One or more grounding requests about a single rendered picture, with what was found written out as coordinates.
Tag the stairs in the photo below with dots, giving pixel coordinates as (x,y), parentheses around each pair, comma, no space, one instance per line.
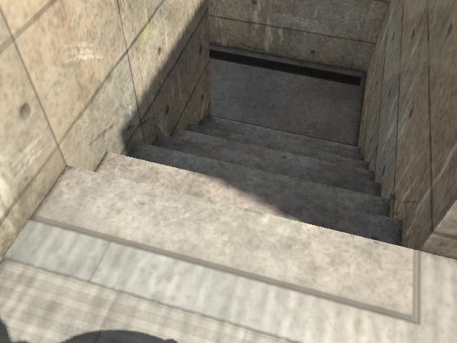
(297,177)

